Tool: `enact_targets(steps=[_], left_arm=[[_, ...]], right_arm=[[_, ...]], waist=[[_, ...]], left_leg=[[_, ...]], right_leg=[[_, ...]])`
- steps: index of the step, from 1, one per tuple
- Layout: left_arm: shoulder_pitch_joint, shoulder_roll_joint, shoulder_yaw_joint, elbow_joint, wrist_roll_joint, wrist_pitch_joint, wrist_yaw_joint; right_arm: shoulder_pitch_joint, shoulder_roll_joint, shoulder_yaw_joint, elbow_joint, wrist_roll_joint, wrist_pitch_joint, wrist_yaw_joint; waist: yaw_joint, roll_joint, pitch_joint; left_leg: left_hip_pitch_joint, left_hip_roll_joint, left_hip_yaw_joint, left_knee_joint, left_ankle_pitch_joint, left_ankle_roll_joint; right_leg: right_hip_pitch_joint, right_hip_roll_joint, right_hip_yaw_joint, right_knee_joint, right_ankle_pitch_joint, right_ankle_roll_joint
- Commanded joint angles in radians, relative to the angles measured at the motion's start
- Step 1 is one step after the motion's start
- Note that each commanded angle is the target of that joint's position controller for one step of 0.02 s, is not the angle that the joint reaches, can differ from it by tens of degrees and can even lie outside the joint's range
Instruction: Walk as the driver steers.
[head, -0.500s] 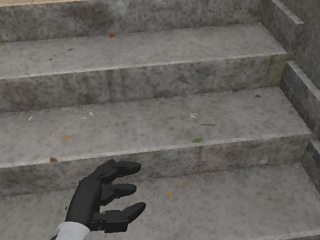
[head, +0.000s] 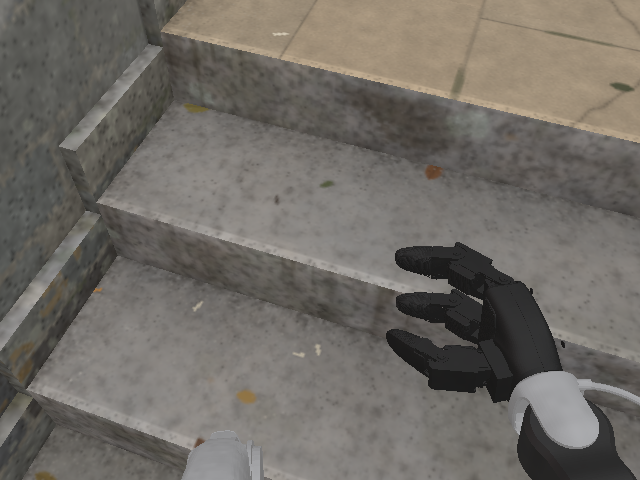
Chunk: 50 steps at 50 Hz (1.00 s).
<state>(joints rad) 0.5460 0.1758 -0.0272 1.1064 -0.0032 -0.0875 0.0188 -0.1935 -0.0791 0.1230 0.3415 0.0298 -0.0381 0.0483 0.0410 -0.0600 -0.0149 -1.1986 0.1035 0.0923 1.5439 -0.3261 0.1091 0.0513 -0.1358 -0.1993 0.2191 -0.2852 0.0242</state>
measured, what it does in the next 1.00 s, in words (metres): climbs, turning right: left foot 0.15 m higher, then right foot 0.15 m higher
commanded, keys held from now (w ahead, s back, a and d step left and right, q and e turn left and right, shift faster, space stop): w+e+shift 0.68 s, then w+shift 0.02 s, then w+q+shift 0.30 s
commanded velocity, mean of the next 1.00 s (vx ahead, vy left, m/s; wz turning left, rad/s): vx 1.00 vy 0.00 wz -0.47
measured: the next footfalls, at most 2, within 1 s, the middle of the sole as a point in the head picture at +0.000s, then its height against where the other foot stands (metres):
left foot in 0.04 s outside the picture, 0.15 m higher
right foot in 0.42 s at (406, 420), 0.15 m higher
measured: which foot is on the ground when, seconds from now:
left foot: up 0.00-0.02, down 0.04-0.40, up 0.42-0.76, down 0.78-1.00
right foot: down 0.00-0.06, up 0.08-0.40, down 0.42-0.78, up 0.80-1.00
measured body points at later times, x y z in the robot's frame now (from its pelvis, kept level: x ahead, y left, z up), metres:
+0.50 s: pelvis +0.41 -0.05 +0.21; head +0.37 -0.05 +0.66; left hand +0.58 +0.17 +0.13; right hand +0.51 -0.33 +0.12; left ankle +0.27 +0.14 -0.32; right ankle +0.42 -0.10 -0.44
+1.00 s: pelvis +0.79 -0.18 +0.44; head +0.78 -0.21 +0.89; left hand +1.13 -0.27 +0.54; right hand +0.53 -0.27 +0.30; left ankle +0.75 -0.03 -0.28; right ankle +0.79 -0.33 +0.03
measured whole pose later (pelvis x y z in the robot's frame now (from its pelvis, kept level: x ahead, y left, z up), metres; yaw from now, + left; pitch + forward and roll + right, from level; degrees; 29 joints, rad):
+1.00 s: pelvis +0.79 -0.18 +0.44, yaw -30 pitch +4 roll +2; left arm -0.21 0.05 -0.11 0.33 0.03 -0.12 -0.06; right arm 0.70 -0.17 0.00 1.10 0.01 -0.02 0.00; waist -0.03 0.04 -0.09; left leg -0.15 -0.08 -0.08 0.54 -0.46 0.04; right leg -1.35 -0.07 0.06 2.17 -0.44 -0.08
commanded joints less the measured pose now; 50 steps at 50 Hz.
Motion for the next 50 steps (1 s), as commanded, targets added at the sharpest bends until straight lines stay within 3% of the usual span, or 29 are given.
enact_targets(steps=[1,2,4,6,8,10,13,15,17,19,21,22,23,25,27,30,32,34,36,37,38,39,40,41,42,44,46,48,50], left_arm=[[-0.034,0.448,0.077,-0.068,0.007,-0.036,0.0],[-0.13,0.451,0.1,-0.117,0.016,-0.038,0.018],[-0.156,0.149,0.068,-0.198,0.012,-0.116,-0.031],[-0.434,0.037,0.081,-0.351,-0.061,-0.097,-0.054],[-0.53,-0.162,-0.011,-0.484,-0.023,-0.045,-0.072],[-0.409,-0.174,-0.039,-0.493,-0.066,0.011,-0.092],[-0.357,-0.17,-0.064,-0.553,-0.063,0.064,-0.053],[-0.482,-0.05,-0.065,-0.644,-0.028,0.064,-0.022],[-0.363,0.104,-0.008,-0.603,-0.016,0.055,-0.053],[-0.136,0.213,0.058,-0.526,0.018,0.057,-0.056],[-0.073,0.282,0.101,-0.479,-0.009,0.067,-0.07],[-0.097,0.282,0.11,-0.426,-0.004,0.078,-0.084],[-0.211,0.248,0.079,-0.45,0.034,0.072,-0.078],[-0.065,0.04,0.027,-0.384,0.016,0.039,-0.073],[0.004,0.043,0.042,-0.291,-0.008,0.04,-0.084],[-0.118,-0.014,0.016,-0.297,0.006,0.033,-0.077],[-0.11,0.032,0.021,-0.268,-0.006,0.03,-0.044],[-0.142,0.08,0.04,-0.265,-0.058,0.031,-0.005],[-0.118,0.204,0.068,-0.253,-0.046,-0.012,0.018],[-0.209,0.395,0.131,-0.274,0.003,-0.002,0.01],[-0.309,0.413,0.154,-0.295,0.018,-0.003,0.01],[-0.447,0.293,0.129,-0.373,0.049,-0.024,0.004],[-0.704,-0.001,0.046,-0.484,0.115,-0.056,-0.02],[-0.354,-0.178,0.016,-0.516,0.053,-0.096,-0.091],[-0.366,-0.196,-0.016,-0.56,-0.002,-0.082,-0.107],[-0.437,-0.256,-0.078,-0.636,0.054,-0.038,-0.107],[-0.479,-0.216,-0.099,-0.691,0.008,-0.024,-0.11],[-0.66,-0.195,-0.128,-0.815,0.035,-0.024,-0.097],[-0.744,-0.157,-0.152,-0.892,0.049,-0.037,-0.068]], right_arm=[[0.257,-0.208,-0.099,-0.037,-0.026,-0.01,-0.001],[0.446,-0.355,-0.163,0.039,-0.037,0.003,-0.006],[0.729,-0.441,-0.2,0.254,-0.074,-0.003,-0.045],[0.642,-0.252,-0.154,0.371,-0.026,-0.033,-0.024],[0.615,-0.064,-0.116,0.553,-0.049,-0.047,0.016],[0.486,0.038,-0.094,0.588,-0.089,-0.044,0.02],[0.335,-0.019,-0.073,0.603,-0.12,-0.017,0.002],[0.261,-0.143,-0.073,0.589,-0.101,-0.016,-0.031],[0.41,-0.297,-0.087,0.6,-0.062,-0.068,-0.084],[0.327,-0.624,-0.19,0.522,-0.032,-0.037,-0.113],[0.253,-0.558,-0.205,0.424,-0.024,0.001,-0.108],[0.239,-0.333,-0.166,0.377,-0.029,-0.031,-0.096],[0.289,-0.171,-0.131,0.261,-0.074,-0.089,-0.061],[0.189,-0.067,-0.102,0.13,-0.084,-0.161,-0.007],[0.106,0.049,-0.026,0.058,-0.111,-0.157,0.006],[0.131,0.013,-0.018,0.048,-0.065,-0.145,0.004],[-0.047,0.067,0.027,-0.065,-0.087,-0.137,0.003],[-0.122,0.022,0.046,-0.146,-0.103,-0.128,-0.039],[0.174,-0.194,-0.094,-0.057,-0.074,-0.113,-0.097],[0.409,-0.33,-0.162,-0.002,-0.056,-0.107,-0.112],[0.637,-0.408,-0.2,0.089,-0.038,-0.1,-0.107],[0.853,-0.479,-0.206,0.246,-0.029,-0.092,-0.086],[0.99,-0.411,-0.169,0.474,-0.041,-0.063,-0.048],[0.735,-0.049,-0.088,0.423,-0.082,-0.056,-0.047],[0.627,0.062,-0.083,0.424,-0.065,-0.048,-0.05],[0.593,0.056,-0.1,0.509,-0.022,-0.031,-0.027],[0.5,0.0,-0.094,0.545,-0.041,-0.018,-0.023],[0.522,0.0,-0.074,0.58,-0.037,-0.03,-0.037],[0.596,-0.135,-0.107,0.583,0.016,-0.042,-0.061]], waist=[[-0.303,-0.259,-0.37],[-0.381,-0.229,-0.403],[-0.285,0.389,-0.649],[-0.231,0.169,-0.221],[-0.076,0.062,-0.006],[0.048,0.074,0.07],[0.184,0.151,0.136],[0.218,0.177,0.148],[0.253,0.195,-0.145],[0.357,0.234,-0.331],[0.321,0.188,-0.284],[0.204,-0.093,-0.082],[-0.014,-0.433,-0.008],[-0.019,-0.173,0.056],[-0.043,0.047,0.114],[-0.12,0.09,0.117],[-0.111,0.07,0.192],[-0.131,0.12,0.099],[-0.284,-0.028,-0.371],[-0.41,-0.151,-0.501],[-0.483,-0.141,-0.503],[-0.493,0.19,-0.464],[-0.428,0.701,-0.107],[-0.113,0.665,-0.139],[-0.052,0.357,-0.015],[0.037,-0.029,0.081],[0.127,-0.024,0.233],[0.112,-0.007,0.273],[0.087,-0.066,0.221]], left_leg=[[1.0,-0.17,0.082,-0.424,-0.186,0.002],[1.133,-0.133,-0.113,-0.588,-0.178,0.047],[1.596,0.294,-1.134,-1.233,-0.159,0.203],[1.3,0.325,-0.865,-1.209,-0.238,0.125],[1.083,0.229,-0.371,-1.111,0.104,-0.005],[0.931,0.174,-0.104,-1.14,0.225,-0.081],[0.692,0.143,0.117,-1.29,0.258,-0.119],[0.376,0.057,0.312,-1.49,0.316,-0.085],[0.527,0.038,0.309,-1.416,1.247,0.006],[1.039,0.184,0.2,-1.124,1.979,0.05],[1.157,0.187,0.115,-0.662,1.734,0.073],[0.827,0.008,0.018,-0.173,0.578,0.017],[0.471,-0.252,-0.183,0.344,0.07,-0.048],[0.138,-0.205,-0.267,0.738,0.052,0.024],[-0.143,-0.155,-0.195,0.91,-0.028,0.022],[-0.098,-0.135,-0.086,0.784,-0.054,-0.008],[-0.121,-0.094,-0.026,0.613,-0.153,-0.042],[0.586,-0.072,0.09,-0.055,-0.037,-0.069],[1.275,-0.174,0.126,-0.116,0.078,-0.104],[1.231,-0.167,0.031,-0.334,-0.108,-0.102],[1.295,-0.135,-0.153,-0.533,-0.262,-0.036],[1.346,-0.094,-0.352,-0.858,-0.165,0.046],[1.274,-0.032,-0.481,-0.927,0.777,0.135],[1.292,0.139,-1.11,-1.172,0.503,0.301],[1.21,0.196,-1.138,-1.199,0.156,0.314],[1.024,0.1,-0.736,-1.151,-0.141,0.149],[0.73,0.027,-0.473,-1.26,-0.14,0.07],[0.544,-0.022,-0.44,-1.347,-0.03,0.075],[0.424,-0.047,-0.449,-1.417,-0.119,0.075]], right_leg=[[-0.062,-0.184,0.158,0.151,2.0,-0.199],[-0.108,-0.163,0.219,0.414,1.894,-0.173],[-0.744,0.184,0.44,1.379,0.282,-0.133],[-1.121,0.145,0.433,1.916,0.098,-0.154],[-1.299,0.072,0.353,2.1,0.116,-0.223],[-1.308,0.067,0.375,2.07,0.09,-0.244],[-1.288,0.106,0.315,2.028,0.092,-0.224],[-0.967,0.12,0.111,1.548,0.14,-0.147],[-0.408,0.225,-0.021,1.428,0.212,-0.124],[-0.361,0.208,-0.018,1.277,-0.095,-0.136],[-0.256,0.241,0.114,0.651,-0.154,-0.2],[-0.186,0.198,0.42,0.442,0.063,-0.294],[-0.266,0.127,0.963,0.208,0.171,-0.409],[-0.29,0.059,1.186,0.045,-0.328,-0.317],[-0.241,0.092,0.944,0.15,-0.126,-0.21],[-0.446,0.17,0.742,0.137,-0.025,-0.225],[-0.579,0.182,0.727,0.018,-0.072,-0.238],[-1.012,0.195,0.64,-0.24,0.056,-0.271],[-0.801,0.124,0.577,0.011,1.456,-0.271],[-0.424,0.064,0.57,0.295,1.891,-0.245],[-0.331,0.047,0.565,0.612,2.03,-0.209],[-0.317,0.154,0.525,1.072,1.49,-0.188],[-0.782,0.393,0.399,1.563,-0.011,-0.132],[-1.129,0.441,0.599,2.005,-0.161,-0.175],[-1.298,0.402,0.53,2.254,-0.261,-0.153],[-1.409,0.229,0.409,2.279,-0.258,-0.2],[-1.403,0.111,0.315,2.08,-0.248,-0.151],[-1.351,0.048,0.207,2.011,-0.186,-0.097],[-1.164,-0.035,0.196,1.612,-0.089,-0.067]])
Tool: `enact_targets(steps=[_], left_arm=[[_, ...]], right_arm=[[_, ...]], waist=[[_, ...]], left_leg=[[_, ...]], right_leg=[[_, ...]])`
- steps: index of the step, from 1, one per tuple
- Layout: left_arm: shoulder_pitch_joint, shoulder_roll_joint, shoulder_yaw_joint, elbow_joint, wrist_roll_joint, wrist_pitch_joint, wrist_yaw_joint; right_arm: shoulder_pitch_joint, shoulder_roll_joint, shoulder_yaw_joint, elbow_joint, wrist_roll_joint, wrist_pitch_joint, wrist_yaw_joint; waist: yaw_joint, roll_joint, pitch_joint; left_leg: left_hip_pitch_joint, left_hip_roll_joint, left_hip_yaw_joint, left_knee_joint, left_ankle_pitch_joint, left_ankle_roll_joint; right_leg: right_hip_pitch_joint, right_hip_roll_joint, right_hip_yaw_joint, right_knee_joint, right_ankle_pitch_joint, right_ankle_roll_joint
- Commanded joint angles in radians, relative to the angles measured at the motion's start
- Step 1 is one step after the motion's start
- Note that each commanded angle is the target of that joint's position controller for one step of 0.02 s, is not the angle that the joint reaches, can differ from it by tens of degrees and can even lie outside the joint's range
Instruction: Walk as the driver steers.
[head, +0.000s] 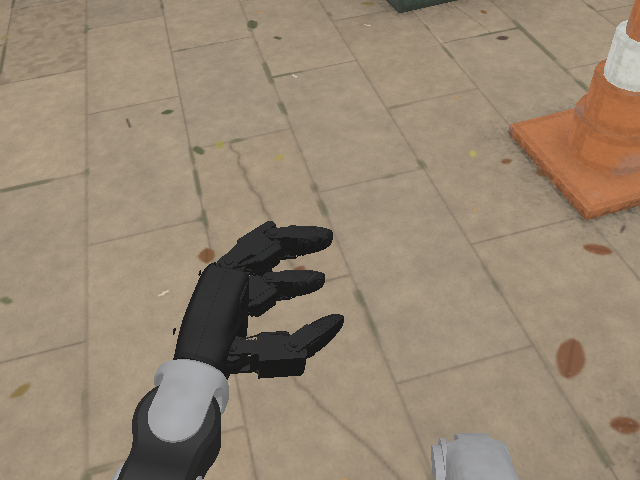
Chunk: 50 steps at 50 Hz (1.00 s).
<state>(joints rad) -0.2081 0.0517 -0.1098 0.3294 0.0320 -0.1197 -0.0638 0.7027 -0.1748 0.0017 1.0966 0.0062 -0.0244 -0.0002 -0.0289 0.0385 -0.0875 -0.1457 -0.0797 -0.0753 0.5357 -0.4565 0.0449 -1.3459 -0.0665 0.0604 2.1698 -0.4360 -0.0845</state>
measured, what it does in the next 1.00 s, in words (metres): climbs, turning left: right foot 0.15 m higher, then left foot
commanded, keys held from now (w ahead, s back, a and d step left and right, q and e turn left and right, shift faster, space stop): w+q+shift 0.56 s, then w+e+shift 0.44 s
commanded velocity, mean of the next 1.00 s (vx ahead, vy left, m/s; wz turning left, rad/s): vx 1.00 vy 0.00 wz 0.39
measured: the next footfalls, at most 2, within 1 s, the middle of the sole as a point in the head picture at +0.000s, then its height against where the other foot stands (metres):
right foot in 0.10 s outside the picture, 0.15 m higher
left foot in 0.48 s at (264, 440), level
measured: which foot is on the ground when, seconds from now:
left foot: down 0.00-0.12, up 0.14-0.46, down 0.48-0.98, up 1.00-1.00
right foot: up 0.00-0.08, down 0.10-0.46, up 0.48-0.94, down 0.96-1.00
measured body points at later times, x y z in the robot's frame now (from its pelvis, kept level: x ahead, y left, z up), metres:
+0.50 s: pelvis +0.44 +0.06 +0.13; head +0.42 +0.08 +0.58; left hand +0.38 +0.34 -0.01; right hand +0.72 -0.14 +0.09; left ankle +0.53 +0.14 -0.57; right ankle +0.25 -0.17 -0.50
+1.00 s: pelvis +0.89 +0.21 +0.12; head +0.92 +0.23 +0.57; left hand +0.99 +0.53 +0.05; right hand +1.03 -0.03 -0.01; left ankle +0.57 +0.17 -0.49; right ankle +1.06 +0.23 -0.57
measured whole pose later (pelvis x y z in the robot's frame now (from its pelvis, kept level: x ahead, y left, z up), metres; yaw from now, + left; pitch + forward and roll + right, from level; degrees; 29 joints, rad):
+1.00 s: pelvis +0.89 +0.21 +0.12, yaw +23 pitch +2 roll -1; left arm 0.07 0.27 0.05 0.65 -0.04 -0.09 -0.06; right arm 0.38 -0.26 -0.06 0.85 -0.05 -0.07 -0.02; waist 0.01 0.00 0.03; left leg 0.12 -0.04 0.03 0.86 -0.43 0.01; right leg -0.61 0.09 -0.09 0.65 -0.09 -0.14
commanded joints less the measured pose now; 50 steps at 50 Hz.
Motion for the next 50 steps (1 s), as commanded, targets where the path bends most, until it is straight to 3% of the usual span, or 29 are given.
enact_targets(steps=[1,2,3,4,5,6,7,8,10,12,14,16,18,21,23,24,25,26,27,28,29,31,34,40,44,47,48,49,50], left_arm=[[-0.06,-0.023,-0.083,-0.132,0.02,-0.028,0.019],[-0.124,-0.021,-0.072,-0.175,-0.004,-0.04,0.051],[0.052,0.053,-0.004,-0.145,-0.007,-0.043,0.082],[0.307,0.21,0.073,-0.073,-0.016,-0.027,0.103],[0.58,0.394,0.157,0.033,-0.053,-0.021,0.1],[0.785,0.545,0.193,0.163,-0.039,-0.019,0.07],[0.706,0.468,0.181,0.192,-0.013,-0.003,0.085],[0.624,0.344,0.16,0.214,-0.063,0.012,0.092],[0.51,0.04,0.095,0.371,-0.055,0.022,0.051],[0.438,-0.061,0.094,0.476,-0.017,0.039,0.026],[0.343,-0.015,0.102,0.487,0.004,0.043,0.031],[0.231,0.137,0.135,0.464,0.011,0.024,0.074],[0.23,0.287,0.169,0.445,-0.019,0.003,0.115],[0.306,0.493,0.22,0.417,-0.038,0.004,0.111],[0.31,0.48,0.226,0.398,-0.034,0.025,0.101],[0.276,0.447,0.22,0.392,-0.033,0.027,0.098],[0.217,0.209,0.159,0.361,-0.017,0.011,0.085],[0.451,0.108,0.127,0.285,-0.009,-0.024,0.063],[0.459,0.199,0.129,0.197,-0.045,-0.07,0.046],[0.339,0.28,0.14,0.183,-0.068,-0.087,0.046],[0.272,0.283,0.14,0.197,-0.061,-0.08,0.053],[0.325,0.248,0.132,0.23,-0.05,-0.042,0.063],[0.281,0.219,0.125,0.226,-0.046,0.002,0.081],[-0.02,0.187,0.11,0.173,-0.062,-0.017,0.034],[0.03,0.252,0.159,0.191,-0.092,-0.015,-0.015],[0.37,0.352,0.211,0.27,-0.102,0.029,-0.009],[0.67,0.392,0.231,0.356,-0.095,0.049,0.002],[0.825,0.399,0.219,0.426,-0.072,0.07,0.019],[0.716,0.428,0.216,0.393,-0.022,0.032,0.009]], right_arm=[[-0.206,-0.088,0.0,-0.175,0.053,-0.062,-0.021],[-0.046,-0.101,0.004,-0.137,0.086,-0.077,-0.026],[-0.035,-0.19,-0.014,-0.118,0.085,-0.1,-0.011],[-0.166,-0.393,-0.071,-0.145,0.04,-0.101,0.001],[-0.326,-0.44,-0.102,-0.201,-0.002,-0.093,-0.017],[-0.393,-0.281,-0.073,-0.285,-0.075,-0.126,-0.017],[-0.274,-0.036,-0.041,-0.316,-0.011,-0.157,0.011],[-0.352,-0.01,-0.058,-0.344,0.005,-0.147,0.033],[-0.484,0.085,-0.02,-0.475,0.024,-0.069,0.045],[-0.417,0.105,0.001,-0.479,0.058,0.002,0.052],[-0.42,0.082,0.001,-0.519,0.086,0.027,0.047],[-0.455,-0.031,-0.028,-0.564,0.05,0.032,0.042],[-0.378,-0.094,-0.05,-0.535,0.005,0.03,0.05],[-0.322,-0.204,-0.108,-0.511,0.035,0.021,0.062],[-0.163,-0.282,-0.15,-0.456,0.044,0.04,0.052],[0.0,-0.302,-0.169,-0.391,0.037,0.045,0.047],[-0.038,-0.261,-0.138,-0.322,0.009,0.039,0.059],[-0.2,-0.201,-0.085,-0.401,0.006,-0.001,0.075],[-0.257,-0.199,-0.093,-0.474,-0.003,-0.016,0.072],[-0.243,-0.21,-0.103,-0.476,0.004,-0.037,0.066],[-0.274,-0.221,-0.102,-0.458,0.009,-0.05,0.062],[-0.359,-0.202,-0.089,-0.455,-0.019,-0.08,0.04],[-0.318,-0.126,-0.059,-0.408,-0.013,-0.084,0.017],[-0.178,-0.13,-0.044,-0.292,-0.013,-0.093,-0.019],[-0.227,-0.194,-0.06,-0.276,-0.038,-0.091,-0.021],[-0.314,-0.251,-0.095,-0.303,-0.084,-0.06,-0.034],[-0.445,-0.277,-0.104,-0.346,-0.082,-0.055,-0.034],[-0.549,-0.187,-0.083,-0.396,-0.084,-0.071,-0.024],[-0.297,-0.012,-0.03,-0.46,-0.007,-0.11,0.009]], waist=[[0.099,-0.294,0.137],[0.066,-0.254,-0.054],[0.174,-0.101,-0.282],[0.333,0.185,-0.366],[0.461,0.27,-0.397],[0.397,-0.125,-0.458],[0.263,-0.563,-0.505],[0.228,-0.367,-0.257],[0.062,-0.124,0.089],[-0.041,-0.112,0.182],[-0.11,-0.107,0.248],[-0.163,-0.125,0.268],[-0.177,-0.04,0.13],[-0.196,-0.129,-0.03],[-0.258,-0.169,-0.09],[-0.351,-0.082,-0.094],[-0.227,0.261,0.153],[0.05,0.468,0.067],[0.047,0.417,-0.077],[0.013,0.179,-0.021],[0.025,-0.087,0.03],[0.086,-0.144,0.078],[0.068,-0.09,0.174],[-0.093,-0.024,0.193],[-0.028,0.066,0.136],[0.165,0.193,-0.012],[0.32,0.151,-0.096],[0.339,-0.092,-0.123],[0.075,-0.532,-0.263]], left_leg=[[-0.801,0.159,-0.242,-0.536,0.072,0.182],[-0.799,0.188,-0.257,-0.527,0.6,0.176],[-0.545,0.193,-0.233,-0.348,1.356,0.163],[-0.236,0.225,-0.231,-0.083,1.839,0.129],[-0.132,0.203,-0.263,0.228,1.841,0.088],[-0.281,0.116,-0.242,0.559,1.079,0.122],[-0.67,-0.068,-0.26,1.142,0.365,0.083],[-0.847,-0.024,-0.204,1.503,0.276,0.08],[-0.992,0.075,-0.069,1.647,0.171,0.116],[-0.949,0.128,-0.053,1.498,0.095,0.13],[-0.842,0.178,-0.032,1.168,0.158,0.112],[-0.684,0.189,0.028,0.858,0.387,0.065],[-0.398,0.165,0.142,0.624,0.503,0.047],[-0.159,0.092,0.252,0.466,0.4,0.067],[0.061,0.064,0.238,0.276,0.349,0.132],[0.285,0.085,0.17,0.072,0.423,0.208],[0.254,0.082,0.049,0.129,0.506,0.222],[0.287,0.076,-0.307,0.093,0.491,0.314],[0.347,0.248,-0.741,-0.246,-0.03,0.399],[0.275,0.302,-0.86,-0.381,-0.272,0.362],[0.128,0.322,-0.797,-0.361,-0.267,0.294],[-0.098,0.3,-0.667,-0.286,-0.146,0.288],[-0.211,0.235,-0.385,-0.307,0.032,0.248],[-0.046,0.18,-0.015,-0.458,0.4,0.106],[0.214,0.196,0.126,-0.403,0.946,0.022],[0.358,0.261,0.156,0.023,1.685,-0.007],[0.224,0.245,0.175,0.367,1.72,-0.021],[-0.121,0.098,0.124,0.834,0.771,-0.02],[-0.632,-0.048,-0.08,1.188,-0.128,-0.086]], right_leg=[[0.752,-0.076,-0.207,-0.649,0.23,0.074],[1.176,-0.024,-0.231,-0.783,0.166,0.091],[1.418,0.071,-0.249,-0.852,0.065,0.089],[1.395,0.051,-0.105,-1.009,-0.095,0.052],[1.416,-0.004,0.095,-1.194,-0.146,-0.002],[1.599,-0.153,0.371,-1.35,0.086,-0.065],[1.674,-0.443,1.08,-1.771,0.044,-0.25],[1.534,-0.473,1.11,-1.868,-0.037,-0.256],[1.188,-0.355,0.515,-1.741,0.012,-0.107],[1.047,-0.258,0.092,-1.726,0.093,0.052],[0.906,-0.207,-0.133,-1.867,0.225,0.094],[0.818,-0.131,-0.295,-1.996,0.285,0.088],[0.896,-0.079,-0.389,-2.01,0.331,0.068],[1.222,-0.131,-0.334,-1.817,0.981,0.027],[1.307,-0.17,-0.301,-1.47,1.247,0.02],[1.17,-0.093,-0.29,-1.049,0.969,0.051],[0.785,0.08,-0.204,-0.562,-0.085,0.073],[0.546,0.139,-0.019,-0.381,-0.178,0.037],[0.453,0.144,0.087,-0.392,-0.067,0.026],[0.403,0.104,0.08,-0.465,0.03,0.016],[0.46,0.042,0.077,-0.573,0.121,0.012],[0.537,-0.032,0.1,-0.678,0.218,0.044],[0.459,-0.102,0.046,-0.785,0.235,0.066],[0.581,-0.028,-0.101,-1.381,0.704,0.045],[0.78,0.112,-0.175,-1.582,0.717,0.005],[1.0,0.192,-0.228,-1.509,0.472,-0.054],[1.286,0.131,-0.136,-1.599,0.547,-0.103],[1.568,0.059,0.031,-1.485,0.478,-0.11],[1.886,-0.158,0.67,-1.635,0.07,-0.381]])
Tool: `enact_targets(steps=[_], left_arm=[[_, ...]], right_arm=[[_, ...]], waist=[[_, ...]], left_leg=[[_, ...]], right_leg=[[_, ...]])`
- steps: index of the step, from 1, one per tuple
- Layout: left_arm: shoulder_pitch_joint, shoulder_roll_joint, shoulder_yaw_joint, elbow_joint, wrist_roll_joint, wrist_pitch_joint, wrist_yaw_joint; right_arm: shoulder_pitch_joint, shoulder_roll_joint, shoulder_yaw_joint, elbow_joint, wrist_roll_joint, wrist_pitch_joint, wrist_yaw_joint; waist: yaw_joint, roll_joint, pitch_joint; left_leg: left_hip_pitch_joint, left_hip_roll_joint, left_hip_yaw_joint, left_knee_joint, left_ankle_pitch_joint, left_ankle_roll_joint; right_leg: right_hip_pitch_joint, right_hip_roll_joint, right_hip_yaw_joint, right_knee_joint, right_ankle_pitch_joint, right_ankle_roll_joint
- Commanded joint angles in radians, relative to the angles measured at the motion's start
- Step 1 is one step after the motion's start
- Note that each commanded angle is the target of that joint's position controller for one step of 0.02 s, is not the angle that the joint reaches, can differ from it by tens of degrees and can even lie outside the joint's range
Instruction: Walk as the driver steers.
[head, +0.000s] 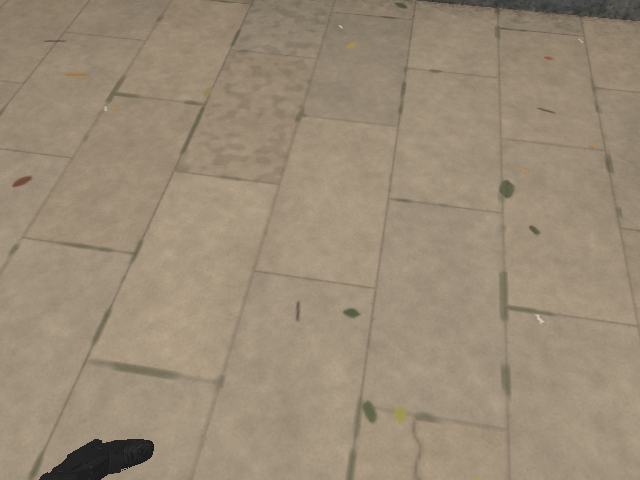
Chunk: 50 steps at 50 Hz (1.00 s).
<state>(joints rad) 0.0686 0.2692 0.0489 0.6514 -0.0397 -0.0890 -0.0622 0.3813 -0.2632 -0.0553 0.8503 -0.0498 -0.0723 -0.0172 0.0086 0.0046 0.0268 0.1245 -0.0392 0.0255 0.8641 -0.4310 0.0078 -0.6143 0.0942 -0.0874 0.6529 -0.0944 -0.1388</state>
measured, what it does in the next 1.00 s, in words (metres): walks ahead: left foot, then right foot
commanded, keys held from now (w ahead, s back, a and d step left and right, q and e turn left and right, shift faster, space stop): w+e+shift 0.34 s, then w+shift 0.14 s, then w+q+shift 0.52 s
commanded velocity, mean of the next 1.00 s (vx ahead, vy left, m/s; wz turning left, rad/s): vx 1.00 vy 0.00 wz -0.17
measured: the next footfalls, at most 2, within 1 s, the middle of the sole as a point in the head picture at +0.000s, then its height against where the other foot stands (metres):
left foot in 0.40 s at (318, 397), level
right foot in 0.80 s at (494, 324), level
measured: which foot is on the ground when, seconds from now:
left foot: up 0.00-0.38, down 0.40-0.80, up 0.82-1.00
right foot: down 0.00-0.40, up 0.42-0.78, down 0.80-1.00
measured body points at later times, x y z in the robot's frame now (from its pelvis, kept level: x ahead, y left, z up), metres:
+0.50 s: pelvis +0.48 -0.03 +0.03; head +0.49 -0.05 +0.48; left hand +0.65 +0.18 -0.09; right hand +0.56 -0.35 -0.03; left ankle +0.59 +0.06 -0.69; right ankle +0.27 -0.06 -0.57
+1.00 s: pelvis +0.86 -0.22 +0.04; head +0.86 -0.21 +0.49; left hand +0.96 +0.05 -0.08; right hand +0.96 -0.52 -0.04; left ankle +0.90 -0.11 -0.58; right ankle +0.78 -0.35 -0.69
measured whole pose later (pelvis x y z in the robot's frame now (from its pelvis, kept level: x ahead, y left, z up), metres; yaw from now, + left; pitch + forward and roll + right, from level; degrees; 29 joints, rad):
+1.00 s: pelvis +0.86 -0.22 +0.04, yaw -9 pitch +1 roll -3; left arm 0.35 0.27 0.08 0.79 0.01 -0.09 -0.01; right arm 0.24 -0.31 -0.08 0.67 0.05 -0.03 0.00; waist 0.05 0.05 -0.03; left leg -0.72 0.09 -0.01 1.36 -0.30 0.05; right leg -0.13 -0.02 -0.10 0.44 -0.32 0.04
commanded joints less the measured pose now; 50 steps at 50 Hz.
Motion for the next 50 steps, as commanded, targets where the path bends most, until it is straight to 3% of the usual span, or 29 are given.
enact_targets(steps=[1,2,3,6,10,13,17,19,20,21,22,23,24,25,26,28,30,32,34,37,39,40,41,42,43,45,46,48,50], left_arm=[[0.393,0.132,0.064,0.032,0.055,0.005,0.021],[0.388,0.088,0.052,0.034,0.058,-0.006,0.028],[0.33,0.075,0.043,0.034,0.046,-0.016,0.013],[0.228,0.073,0.037,0.015,0.026,-0.027,0.015],[0.286,0.061,0.026,0.041,0.004,-0.019,0.05],[0.353,0.072,0.033,0.073,-0.001,-0.003,0.06],[0.38,0.059,0.044,0.103,-0.014,0.004,0.069],[0.316,0.097,0.06,0.09,0.013,0.013,0.069],[0.238,0.061,0.042,0.047,0.055,0.013,0.059],[0.473,-0.07,0.0,0.044,0.016,0.007,0.048],[0.483,-0.013,-0.013,0.064,-0.032,0.01,0.058],[0.332,0.044,0.0,0.038,-0.02,0.013,0.062],[0.191,0.047,-0.002,0.0,0.012,0.006,0.06],[0.068,0.023,-0.004,-0.039,0.042,-0.009,0.059],[0.058,-0.011,-0.009,-0.065,0.037,-0.017,0.051],[0.075,-0.044,-0.021,-0.077,0.027,-0.018,0.046],[0.048,-0.037,-0.028,-0.105,0.047,-0.025,0.044],[-0.032,-0.022,-0.038,-0.131,0.057,-0.037,0.033],[-0.093,0.003,-0.034,-0.139,0.046,-0.044,0.024],[-0.1,0.075,0.002,-0.139,0.018,-0.043,0.038],[0.066,0.135,0.044,-0.113,0.022,-0.048,0.054],[0.304,0.182,0.064,-0.081,0.031,-0.044,0.069],[0.41,0.274,0.076,-0.056,0.049,-0.034,0.062],[0.422,0.223,0.07,-0.038,0.038,-0.029,0.054],[0.37,0.155,0.055,-0.022,0.029,-0.025,0.06],[0.272,0.071,0.031,0.009,0.056,-0.017,0.057],[0.227,0.037,0.025,0.025,0.071,-0.019,0.055],[0.156,-0.012,0.018,0.05,0.051,-0.022,0.049],[0.119,0.014,0.024,0.063,0.044,-0.027,0.058]], right_arm=[[-0.031,-0.048,0.021,-0.216,0.07,-0.102,0.039],[-0.153,-0.082,0.013,-0.248,0.09,-0.115,0.039],[-0.23,-0.064,0.017,-0.269,0.064,-0.119,0.029],[-0.205,-0.052,0.012,-0.281,0.033,-0.092,0.012],[-0.426,-0.017,0.028,-0.37,0.009,-0.081,-0.007],[-0.539,0.015,0.025,-0.408,0.03,-0.085,0.002],[-0.56,-0.076,-0.028,-0.433,0.086,-0.093,-0.002],[-0.318,-0.134,-0.064,-0.385,0.091,-0.105,-0.006],[-0.021,-0.167,-0.071,-0.331,0.09,-0.093,-0.013],[0.085,-0.237,-0.076,-0.275,0.053,-0.096,0.005],[0.099,-0.159,-0.071,-0.254,0.062,-0.095,0.02],[0.044,-0.067,-0.056,-0.257,0.062,-0.077,0.009],[0.006,-0.062,-0.048,-0.235,0.047,-0.062,0.009],[0.009,-0.071,-0.046,-0.205,0.036,-0.06,0.022],[0.001,-0.045,-0.031,-0.18,0.026,-0.063,0.029],[-0.012,0.03,-0.002,-0.146,0.057,-0.059,0.049],[-0.039,-0.011,-0.009,-0.144,0.082,-0.054,0.042],[-0.072,-0.093,-0.032,-0.157,0.083,-0.053,0.024],[-0.041,-0.155,-0.049,-0.156,0.087,-0.057,0.017],[0.045,-0.132,-0.04,-0.13,0.098,-0.046,0.016],[0.071,-0.135,-0.035,-0.121,0.087,-0.032,0.02],[0.037,-0.112,-0.023,-0.153,0.063,-0.033,0.022],[0.183,0.023,0.016,-0.174,0.094,-0.045,0.021],[0.177,-0.021,0.015,-0.171,0.133,-0.045,0.007],[0.059,-0.052,0.004,-0.184,0.135,-0.037,-0.003],[-0.078,-0.044,0.001,-0.213,0.083,-0.018,-0.002],[-0.074,-0.02,-0.001,-0.224,0.085,-0.002,0.008],[-0.09,0.019,0.004,-0.246,0.105,0.037,0.024],[-0.134,0.014,0.007,-0.277,0.089,0.054,0.033]], waist=[[0.117,-0.307,-0.433],[0.11,-0.146,-0.284],[0.047,0.085,-0.173],[-0.062,0.073,-0.038],[-0.01,0.028,0.064],[0.059,-0.06,0.02],[0.052,-0.105,-0.019],[-0.094,-0.135,-0.186],[-0.225,-0.146,-0.367],[-0.104,0.352,-0.557],[-0.135,0.44,-0.506],[-0.169,0.304,-0.294],[-0.161,0.097,-0.15],[-0.151,-0.011,-0.049],[-0.094,0.018,-0.025],[-0.025,0.073,-0.006],[0.013,0.053,0.033],[0.012,0.028,0.046],[-0.006,0.033,0.04],[-0.001,0.049,0.029],[0.104,0.05,-0.099],[0.22,0.018,-0.249],[0.147,-0.31,-0.469],[0.156,-0.351,-0.432],[0.159,-0.264,-0.233],[0.097,-0.08,-0.053],[0.042,-0.117,-0.015],[-0.017,-0.135,0.04],[-0.046,-0.096,0.073]], left_leg=[[-0.937,-0.044,-0.238,0.808,0.0,0.033],[-0.954,-0.004,-0.225,0.73,0.075,0.068],[-0.885,0.03,-0.204,0.626,0.124,0.084],[-0.793,0.089,-0.188,0.475,0.146,0.033],[-0.706,0.084,-0.079,0.09,0.3,-0.037],[-0.492,-0.002,-0.054,-0.205,0.543,-0.062],[-0.417,-0.03,-0.121,-0.422,0.505,-0.051],[-0.19,0.002,-0.1,-0.41,0.478,0.008],[0.145,0.147,-0.202,-0.257,0.335,0.074],[0.511,0.433,-0.787,-0.39,0.032,0.302],[0.491,0.47,-1.04,-0.517,-0.37,0.322],[0.344,0.392,-0.885,-0.55,-0.376,0.262],[0.154,0.334,-0.714,-0.57,-0.158,0.222],[-0.002,0.28,-0.619,-0.59,0.01,0.211],[-0.095,0.254,-0.565,-0.608,0.081,0.22],[-0.196,0.201,-0.497,-0.641,0.176,0.233],[-0.303,0.204,-0.477,-0.66,0.256,0.252],[-0.467,0.173,-0.391,-0.682,0.283,0.23],[-0.619,0.163,-0.356,-0.729,0.249,0.211],[-0.497,0.182,-0.372,-0.643,0.278,0.175],[-0.482,0.118,-0.304,-0.326,0.594,0.112],[-0.656,0.078,-0.259,0.006,0.523,0.072],[-0.89,-0.002,-0.197,0.393,-0.046,0.035],[-1.029,0.051,-0.196,0.573,-0.018,0.043],[-1.124,0.089,-0.153,0.642,0.06,0.038],[-1.059,0.156,-0.121,0.607,0.141,0.045],[-1.005,0.183,-0.14,0.582,0.149,0.048],[-0.987,0.219,-0.152,0.531,0.108,0.05],[-1.012,0.238,-0.152,0.471,0.181,0.038]], right_leg=[[1.138,-0.323,1.009,-0.366,-0.549,-0.295],[0.987,-0.3,0.914,-0.403,-0.521,-0.237],[0.766,-0.256,0.828,-0.421,-0.403,-0.185],[0.413,-0.152,0.652,-0.443,-0.182,-0.2],[0.157,-0.057,0.491,-0.452,0.072,-0.165],[0.113,-0.013,0.48,-0.428,0.068,-0.098],[0.369,-0.048,0.583,-0.267,0.148,-0.053],[0.468,-0.05,0.518,0.031,0.494,-0.006],[0.313,-0.064,0.466,0.338,0.431,0.012],[-0.035,0.073,0.382,0.71,-0.347,0.067],[-0.213,-0.022,0.32,0.838,-0.405,0.059],[-0.297,-0.075,0.281,0.845,-0.316,0.045],[-0.276,-0.092,0.239,0.81,-0.258,0.043],[-0.247,-0.095,0.223,0.76,-0.261,0.038],[-0.206,-0.119,0.238,0.712,-0.261,0.034],[-0.161,-0.152,0.207,0.596,-0.284,0.046],[-0.149,-0.188,0.191,0.435,-0.237,0.085],[0.018,-0.183,0.174,0.211,-0.039,0.115],[0.282,-0.128,0.139,0.077,0.115,0.143],[0.378,-0.106,0.15,-0.054,0.067,0.145],[0.618,-0.092,0.121,-0.068,-0.005,0.104],[0.912,-0.23,0.249,-0.038,-0.124,0.056],[1.176,-0.523,0.772,-0.182,-0.453,-0.095],[1.116,-0.549,1.021,-0.356,-0.71,-0.117],[0.994,-0.514,0.879,-0.375,-0.65,-0.089],[0.707,-0.442,0.578,-0.379,-0.308,-0.051],[0.599,-0.42,0.478,-0.392,-0.21,-0.043],[0.493,-0.404,0.304,-0.433,-0.083,-0.01],[0.452,-0.407,0.181,-0.469,0.038,0.006]])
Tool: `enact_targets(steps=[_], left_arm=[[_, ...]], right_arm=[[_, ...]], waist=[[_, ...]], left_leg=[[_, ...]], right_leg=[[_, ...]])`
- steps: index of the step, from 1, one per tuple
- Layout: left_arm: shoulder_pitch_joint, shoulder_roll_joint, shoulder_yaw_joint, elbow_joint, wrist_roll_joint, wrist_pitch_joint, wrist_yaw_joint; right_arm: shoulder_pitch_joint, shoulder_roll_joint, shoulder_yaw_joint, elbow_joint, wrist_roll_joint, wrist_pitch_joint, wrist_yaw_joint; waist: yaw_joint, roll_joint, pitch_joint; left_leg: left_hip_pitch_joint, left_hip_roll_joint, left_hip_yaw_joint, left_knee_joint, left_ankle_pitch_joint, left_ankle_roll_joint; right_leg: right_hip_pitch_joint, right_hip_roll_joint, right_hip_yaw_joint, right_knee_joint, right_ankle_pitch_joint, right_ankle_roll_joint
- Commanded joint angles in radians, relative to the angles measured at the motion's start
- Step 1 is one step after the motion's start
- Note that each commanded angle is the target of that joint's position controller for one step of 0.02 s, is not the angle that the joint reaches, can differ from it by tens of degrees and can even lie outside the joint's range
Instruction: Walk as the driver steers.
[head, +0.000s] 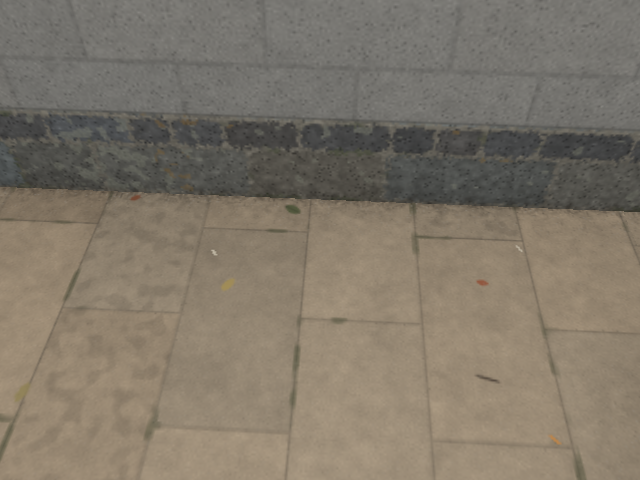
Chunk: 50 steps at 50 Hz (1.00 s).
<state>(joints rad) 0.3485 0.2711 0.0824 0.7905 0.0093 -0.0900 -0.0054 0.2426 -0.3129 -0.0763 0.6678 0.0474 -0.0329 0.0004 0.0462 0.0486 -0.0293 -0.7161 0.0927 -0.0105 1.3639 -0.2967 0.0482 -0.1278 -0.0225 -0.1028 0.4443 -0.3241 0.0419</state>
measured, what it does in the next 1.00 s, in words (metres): walks ahead: left foot, then right foot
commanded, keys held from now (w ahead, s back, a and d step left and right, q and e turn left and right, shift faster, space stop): w+q+shift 0.26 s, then w+e+shift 0.34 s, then shift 0.40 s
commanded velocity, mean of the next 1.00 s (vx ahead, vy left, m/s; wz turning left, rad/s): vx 0.79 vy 0.00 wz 0.14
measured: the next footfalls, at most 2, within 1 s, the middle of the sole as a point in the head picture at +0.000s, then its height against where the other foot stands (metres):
left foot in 0.22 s outside the picture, level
right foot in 0.70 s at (303, 335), level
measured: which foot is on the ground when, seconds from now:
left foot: up 0.00-0.20, down 0.22-0.72, up 0.74-1.00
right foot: down 0.00-0.22, up 0.24-0.68, down 0.70-1.00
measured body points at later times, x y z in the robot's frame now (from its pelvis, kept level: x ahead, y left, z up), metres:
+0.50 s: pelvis +0.43 +0.10 +0.00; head +0.43 +0.11 +0.45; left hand +0.56 +0.39 -0.08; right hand +0.53 -0.13 -0.12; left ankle +0.34 +0.12 -0.73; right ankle +0.65 -0.03 -0.63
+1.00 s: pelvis +0.79 +0.15 +0.01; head +0.83 +0.15 +0.46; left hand +0.85 +0.43 -0.11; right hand +1.04 -0.07 -0.07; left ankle +0.88 +0.35 -0.66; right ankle +0.85 +0.11 -0.73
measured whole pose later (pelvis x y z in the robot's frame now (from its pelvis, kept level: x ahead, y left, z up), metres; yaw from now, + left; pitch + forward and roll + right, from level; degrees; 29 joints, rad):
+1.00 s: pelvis +0.79 +0.15 +0.01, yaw +4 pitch +1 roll +0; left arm 0.23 0.26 0.00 0.84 0.02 -0.09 0.00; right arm 0.04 -0.28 0.01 0.61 -0.03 -0.05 -0.06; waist 0.03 0.04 0.07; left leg -0.66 0.07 -0.11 0.94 -0.23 -0.08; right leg -0.29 0.13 0.01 0.34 -0.08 -0.11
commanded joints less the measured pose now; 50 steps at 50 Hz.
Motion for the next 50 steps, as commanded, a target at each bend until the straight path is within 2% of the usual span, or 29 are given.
enact_targets(steps=[1,5,7,9,10,11,12,13,14,15,16,18,21,27,29,31,33,34,35,36,37,38,39,40,41,42,45,48,50], left_arm=[[-0.179,0.039,-0.003,-0.072,-0.003,-0.029,0.009],[-0.157,0.156,0.022,-0.049,-0.008,-0.034,0.024],[-0.12,0.223,0.035,-0.04,-0.007,-0.026,0.02],[-0.117,0.289,0.051,-0.048,-0.017,-0.002,0.019],[-0.142,0.302,0.056,-0.063,-0.023,0.006,0.018],[-0.176,0.27,0.044,-0.078,-0.023,-0.002,0.018],[-0.147,0.047,-0.017,-0.108,0.014,-0.037,0.01],[0.014,0.039,-0.045,-0.195,-0.018,-0.086,-0.008],[-0.119,0.168,-0.025,-0.179,-0.055,-0.105,-0.01],[-0.172,0.157,-0.026,-0.187,-0.08,-0.098,-0.004],[-0.178,0.129,-0.036,-0.169,-0.054,-0.08,0.011],[-0.096,0.114,-0.032,-0.125,-0.043,-0.03,0.007],[-0.162,0.066,-0.045,-0.132,-0.038,0.016,0.012],[-0.382,0.039,-0.053,-0.172,-0.04,-0.012,-0.032],[-0.406,0.047,-0.047,-0.183,-0.054,-0.019,-0.051],[-0.403,0.082,-0.033,-0.203,-0.043,-0.026,-0.068],[-0.31,0.098,-0.02,-0.2,-0.03,-0.025,-0.079],[-0.108,0.148,0.002,-0.138,-0.031,-0.017,-0.067],[0.169,0.177,0.021,-0.067,-0.015,-0.001,-0.043],[0.244,0.221,0.008,-0.022,0.006,0.014,-0.014],[0.204,0.225,-0.002,-0.027,0.087,-0.009,-0.006],[0.16,0.199,0.014,-0.074,0.071,0.002,0.0],[0.035,0.182,0.003,-0.102,0.04,0.001,0.008],[-0.086,0.17,-0.01,-0.108,0.018,-0.006,0.006],[-0.129,0.133,-0.026,-0.097,0.008,-0.012,0.009],[-0.144,0.127,-0.034,-0.088,0.009,-0.014,0.004],[-0.158,0.131,-0.048,-0.047,0.012,-0.038,-0.016],[-0.193,0.144,-0.049,-0.023,0.008,-0.02,0.014],[-0.193,0.115,-0.056,-0.014,0.007,0.001,0.033]], right_arm=[[-0.007,0.054,0.029,-0.107,-0.017,0.016,0.022],[-0.127,0.012,0.029,-0.128,-0.027,0.005,0.057],[-0.137,-0.031,0.012,-0.134,-0.022,0.001,0.065],[-0.01,-0.106,-0.022,-0.12,-0.001,0.013,0.063],[0.177,-0.175,-0.056,-0.074,-0.002,0.021,0.059],[0.399,-0.24,-0.091,-0.001,-0.004,0.032,0.045],[0.327,-0.285,-0.085,0.018,-0.009,0.037,0.038],[0.225,-0.277,-0.054,-0.076,-0.034,0.003,0.044],[0.233,-0.169,-0.045,-0.091,-0.036,-0.012,0.042],[0.221,-0.147,-0.036,-0.059,-0.045,-0.034,0.044],[0.14,-0.119,-0.023,-0.065,-0.049,-0.054,0.046],[0.033,-0.075,-0.001,-0.071,-0.073,-0.068,0.037],[0.078,-0.048,0.013,-0.013,-0.057,-0.087,0.027],[0.172,-0.054,0.023,0.058,-0.064,-0.108,-0.011],[0.192,-0.069,0.024,0.08,-0.065,-0.103,-0.017],[0.172,-0.117,0.014,0.084,-0.074,-0.086,-0.028],[0.177,-0.138,0.007,0.099,-0.085,-0.058,-0.056],[0.136,-0.153,0.001,0.088,-0.1,-0.052,-0.068],[-0.013,-0.193,-0.009,0.054,-0.109,-0.05,-0.065],[0.002,-0.043,0.026,0.009,-0.126,-0.059,-0.044],[0.262,0.05,0.067,0.047,-0.034,-0.086,-0.006],[0.167,-0.086,0.051,0.062,-0.019,-0.102,0.016],[0.025,-0.116,0.044,0.009,-0.016,-0.102,0.012],[-0.042,-0.106,0.049,0.003,-0.039,-0.098,0.005],[-0.051,-0.092,0.052,-0.013,-0.063,-0.081,0.0],[-0.018,-0.094,0.048,-0.017,-0.069,-0.071,-0.004],[0.024,-0.049,0.06,-0.043,-0.079,-0.038,-0.034],[-0.024,-0.027,0.066,-0.075,-0.085,-0.007,-0.066],[-0.11,-0.008,0.068,-0.081,-0.08,-0.004,-0.078]], waist=[[-0.098,-0.124,0.132],[-0.07,-0.023,0.144],[-0.083,-0.063,0.104],[-0.179,-0.164,0.015],[-0.276,-0.175,-0.073],[-0.379,-0.084,-0.137],[-0.227,0.339,-0.034],[-0.084,0.411,-0.34],[-0.171,0.155,-0.289],[-0.131,-0.001,-0.101],[-0.084,-0.121,-0.064],[-0.007,-0.085,0.009],[-0.022,-0.063,0.106],[-0.129,-0.059,0.134],[-0.131,-0.028,0.146],[-0.11,0.009,0.122],[-0.036,0.076,0.069],[0.053,0.099,-0.009],[0.22,0.117,-0.097],[0.156,-0.218,-0.179],[0.018,-0.415,-0.429],[0.122,-0.162,-0.534],[0.082,-0.072,-0.335],[0.009,0.065,-0.155],[-0.036,0.087,-0.094],[-0.062,0.075,-0.063],[-0.115,-0.051,-0.083],[-0.121,-0.078,-0.157],[-0.078,-0.085,-0.186]], left_leg=[[-0.158,0.111,-0.112,-0.084,0.114,-0.008],[0.041,0.052,0.04,-0.424,0.377,0.03],[0.165,-0.034,0.136,-0.499,0.345,0.065],[0.322,-0.119,0.195,-0.498,0.178,0.103],[0.57,-0.153,0.192,-0.541,0.145,0.14],[0.916,-0.138,0.092,-0.647,0.222,0.189],[1.018,-0.055,-0.161,-0.676,0.393,0.25],[1.194,0.154,-0.801,-0.963,-0.208,0.461],[1.099,0.181,-0.865,-1.125,-0.409,0.377],[0.902,0.182,-0.796,-1.161,-0.369,0.33],[0.746,0.171,-0.705,-1.13,-0.266,0.293],[0.484,0.108,-0.497,-1.114,-0.138,0.253],[0.384,0.067,-0.266,-1.172,0.055,0.208],[0.515,-0.002,0.072,-1.259,0.378,0.034],[0.63,0.014,0.111,-1.275,0.495,-0.006],[0.768,0.026,0.135,-1.183,0.905,-0.036],[0.858,0.067,0.122,-0.995,1.345,-0.05],[0.851,0.066,0.112,-0.806,1.468,-0.058],[0.766,0.045,0.114,-0.505,1.489,-0.08],[0.427,-0.123,0.076,-0.027,0.183,-0.09],[0.032,-0.22,-0.155,0.345,-0.393,-0.124],[0.06,-0.173,-0.223,0.292,-0.257,-0.083],[0.066,-0.12,-0.167,0.181,-0.16,-0.067],[0.105,-0.087,-0.104,0.109,-0.089,-0.075],[0.163,-0.056,-0.089,0.057,-0.069,-0.082],[0.224,-0.026,-0.093,-0.004,-0.069,-0.079],[0.293,-0.032,-0.056,-0.143,-0.072,-0.098],[0.296,-0.044,-0.043,-0.392,0.087,-0.139],[0.361,-0.051,-0.032,-0.552,0.189,-0.152]], right_leg=[[-0.052,-0.279,0.13,-0.276,0.297,-0.165],[-0.047,-0.194,-0.088,-0.327,0.366,-0.117],[0.062,-0.199,-0.123,-0.251,0.808,-0.105],[0.164,-0.229,-0.132,0.008,1.297,-0.102],[0.096,-0.231,-0.119,0.259,1.396,-0.103],[-0.13,-0.158,-0.102,0.655,1.082,-0.065],[-0.495,0.083,-0.053,1.165,-0.191,-0.024],[-0.729,0.103,0.23,1.285,-0.251,-0.055],[-0.722,0.03,0.259,1.184,-0.106,-0.094],[-0.735,-0.002,0.216,1.086,-0.049,-0.102],[-0.657,-0.067,0.228,1.007,-0.004,-0.101],[-0.528,-0.136,0.232,0.934,0.058,-0.092],[-0.596,-0.164,0.206,0.813,0.162,-0.071],[-0.556,-0.06,0.095,0.329,0.648,-0.074],[-0.54,-0.023,0.058,0.22,0.655,-0.092],[-0.487,0.05,-0.015,0.151,0.571,-0.117],[-0.373,0.135,-0.07,0.116,0.469,-0.141],[-0.206,0.149,-0.043,0.113,0.467,-0.159],[0.04,0.063,0.079,0.004,0.608,-0.211],[0.411,-0.097,0.257,0.159,1.009,-0.221],[0.795,-0.348,0.74,0.18,1.108,-0.472],[0.728,-0.305,0.752,0.034,0.779,-0.46],[0.513,-0.267,0.624,-0.05,0.668,-0.411],[0.235,-0.229,0.533,-0.115,0.719,-0.37],[0.08,-0.218,0.472,-0.15,0.807,-0.359],[-0.028,-0.202,0.431,-0.173,0.89,-0.336],[-0.214,-0.126,0.247,-0.15,1.121,-0.311],[-0.191,-0.076,0.16,-0.113,1.09,-0.254],[-0.161,-0.062,0.12,-0.086,0.973,-0.211]])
